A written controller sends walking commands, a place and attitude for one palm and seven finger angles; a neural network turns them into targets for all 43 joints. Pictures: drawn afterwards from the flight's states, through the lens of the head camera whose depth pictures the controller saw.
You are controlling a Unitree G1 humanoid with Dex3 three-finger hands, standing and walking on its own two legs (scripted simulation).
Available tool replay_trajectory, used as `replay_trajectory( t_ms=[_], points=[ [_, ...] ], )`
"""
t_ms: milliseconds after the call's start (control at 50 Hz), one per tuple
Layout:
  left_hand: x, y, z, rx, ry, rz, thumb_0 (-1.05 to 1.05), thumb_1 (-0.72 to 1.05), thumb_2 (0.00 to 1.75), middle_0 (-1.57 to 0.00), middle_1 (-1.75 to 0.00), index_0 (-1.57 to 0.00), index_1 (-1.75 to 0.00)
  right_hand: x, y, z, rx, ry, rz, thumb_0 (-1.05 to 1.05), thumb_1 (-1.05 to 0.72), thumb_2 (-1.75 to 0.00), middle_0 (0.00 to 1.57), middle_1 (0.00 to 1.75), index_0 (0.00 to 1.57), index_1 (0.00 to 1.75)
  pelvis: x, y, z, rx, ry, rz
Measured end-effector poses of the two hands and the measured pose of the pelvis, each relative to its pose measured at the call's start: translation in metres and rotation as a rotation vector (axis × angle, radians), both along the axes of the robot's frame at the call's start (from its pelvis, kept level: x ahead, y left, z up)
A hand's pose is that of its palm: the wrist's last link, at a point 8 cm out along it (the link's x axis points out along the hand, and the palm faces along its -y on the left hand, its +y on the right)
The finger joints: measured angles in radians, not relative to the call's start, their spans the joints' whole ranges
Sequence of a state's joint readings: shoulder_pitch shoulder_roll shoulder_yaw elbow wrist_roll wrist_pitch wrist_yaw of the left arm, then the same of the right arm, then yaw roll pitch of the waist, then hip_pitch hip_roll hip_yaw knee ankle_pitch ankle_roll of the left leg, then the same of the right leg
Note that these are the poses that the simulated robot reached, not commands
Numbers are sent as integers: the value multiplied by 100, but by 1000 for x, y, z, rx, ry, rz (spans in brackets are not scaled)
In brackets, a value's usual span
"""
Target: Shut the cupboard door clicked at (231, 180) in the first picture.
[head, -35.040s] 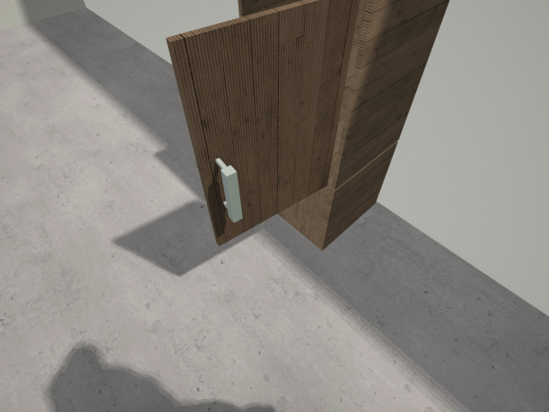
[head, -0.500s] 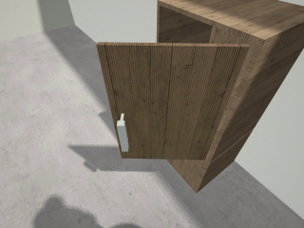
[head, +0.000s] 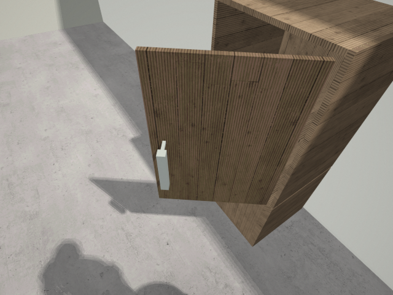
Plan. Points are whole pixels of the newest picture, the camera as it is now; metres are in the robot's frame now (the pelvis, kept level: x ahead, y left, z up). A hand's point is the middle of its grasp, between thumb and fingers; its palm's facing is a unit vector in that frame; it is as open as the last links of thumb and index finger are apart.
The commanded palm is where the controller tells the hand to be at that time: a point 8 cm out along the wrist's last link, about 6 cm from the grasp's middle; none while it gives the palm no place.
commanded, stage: look again from close up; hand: left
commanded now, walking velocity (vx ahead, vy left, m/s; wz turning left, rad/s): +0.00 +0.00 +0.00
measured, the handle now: (164, 165) +0.50 +0.13 -0.10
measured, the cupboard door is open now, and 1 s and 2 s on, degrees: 52 52 52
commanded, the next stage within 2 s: raise the hand and make a fist in 0.40 s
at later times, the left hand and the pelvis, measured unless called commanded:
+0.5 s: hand out of the picture +0.04 +0.16 -0.17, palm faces +0.01 -0.98 -0.19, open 7.3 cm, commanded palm +0.12 +0.21 -0.07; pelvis +0.03 -0.01 +0.00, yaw +0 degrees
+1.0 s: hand (127, 279) +0.18 +0.16 -0.09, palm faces +0.08 -1.00 +0.00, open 5.8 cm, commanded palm +0.16 +0.21 -0.07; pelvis +0.03 -0.04 -0.13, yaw +3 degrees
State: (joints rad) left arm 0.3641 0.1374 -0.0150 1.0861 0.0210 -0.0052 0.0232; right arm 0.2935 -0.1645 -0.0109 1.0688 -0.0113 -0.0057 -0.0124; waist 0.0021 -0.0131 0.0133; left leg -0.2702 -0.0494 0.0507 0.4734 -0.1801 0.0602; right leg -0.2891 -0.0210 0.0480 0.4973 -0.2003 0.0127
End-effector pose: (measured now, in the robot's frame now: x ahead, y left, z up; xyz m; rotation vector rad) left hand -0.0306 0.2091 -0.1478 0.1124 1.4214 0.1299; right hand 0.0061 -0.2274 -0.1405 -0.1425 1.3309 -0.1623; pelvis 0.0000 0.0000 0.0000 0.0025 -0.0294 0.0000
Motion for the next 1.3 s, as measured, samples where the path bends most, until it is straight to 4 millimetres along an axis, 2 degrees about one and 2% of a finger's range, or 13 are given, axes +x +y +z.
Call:
replay_trajectory(
  t_ms=[520, 540, 640, 680, 720, 760, 800, 900, 960, 1040, 1140, 1220, 1300],
  points=[
    [69, -4, 7, 38, -69, -28, 0, 92, 90, -19, -30, -20, -30, 32, -9, 1, 12, 23, 0, 1, -91, -90, 20, 30, 20, 29, 33, -14, 4, -1, 11, 1],
    [80, 1, 12, 36, -120, 40, 1, 92, 90, -20, -30, -20, -30, 37, -11, 3, -6, -11, 6, 1, -91, -90, 20, 30, 20, 29, 33, -15, 3, -2, 5, 6],
    [189, 16, 100, 99, -819, 82, 2, 93, 90, -21, -32, -22, -32, 96, -29, 23, -77, -403, 51, 1, -91, -90, 20, 30, 20, 29, 35, -18, -8, -3, 37, 55],
    [220, 15, 121, 77, -1047, 71, 1, 93, 90, -23, -33, -23, -34, 126, -38, 28, -86, -534, 89, 1, -90, -90, 20, 30, 20, 29, 32, -20, -18, -3, 84, 64],
    [238, 10, 128, 19, -1234, 40, 1, 92, 90, -25, -36, -25, -36, 156, -46, 33, -99, -647, 129, 1, -90, -90, 20, 30, 20, 29, 30, -24, -33, 1, 136, 54],
    [241, 3, 123, -46, -1378, -30, 0, 92, 90, -27, -39, -28, -39, 186, -53, 35, -118, -741, 174, 1, -90, -90, 20, 30, 20, 29, 29, -28, -51, 4, 185, 46],
    [235, -3, 108, -94, -1444, -115, 0, 92, 90, -30, -42, -31, -42, 213, -58, 35, -138, -818, 215, 1, -90, -90, 20, 30, 20, 29, 28, -32, -71, 5, 225, 41],
    [198, -2, 57, -145, -1318, -79, 0, 91, 90, -39, -51, -40, -52, 267, -55, 24, -158, -922, 277, 1, -90, -90, 20, 30, 20, 29, 30, -38, -109, -9, 286, 48],
    [182, 3, 52, -96, -1282, -36, 1, 91, 90, -45, -57, -45, -57, 285, -40, 9, -132, -924, 309, 1, -91, -90, 20, 30, 20, 29, 31, -40, -121, -31, 305, 59],
    [187, 3, 69, -55, -1363, -81, 2, 91, 90, -52, -65, -52, -65, 286, -16, -21, -65, -867, 340, 1, -91, -90, 20, 30, 20, 29, 29, -42, -131, -57, 327, 69],
    [213, -1, 75, -112, -1375, -160, 1, 90, 90, -61, -75, -61, -75, 259, 3, -54, 20, -751, 289, 1, -90, -90, 20, 30, 20, 29, 24, -42, -134, -66, 353, 65],
    [224, 2, 70, -145, -1300, -159, 1, 90, 90, -68, -83, -69, -83, 229, 1, -67, 34, -667, 220, 2, -90, -90, 20, 30, 21, 30, 22, -39, -131, -60, 363, 56],
    [223, 9, 72, -122, -1293, -135, 1, 90, 90, -75, -91, -76, -91, 203, -11, -68, -4, -614, 174, 2, -90, -90, 20, 30, 21, 30, 21, -35, -128, -54, 366, 49]
  ],
)
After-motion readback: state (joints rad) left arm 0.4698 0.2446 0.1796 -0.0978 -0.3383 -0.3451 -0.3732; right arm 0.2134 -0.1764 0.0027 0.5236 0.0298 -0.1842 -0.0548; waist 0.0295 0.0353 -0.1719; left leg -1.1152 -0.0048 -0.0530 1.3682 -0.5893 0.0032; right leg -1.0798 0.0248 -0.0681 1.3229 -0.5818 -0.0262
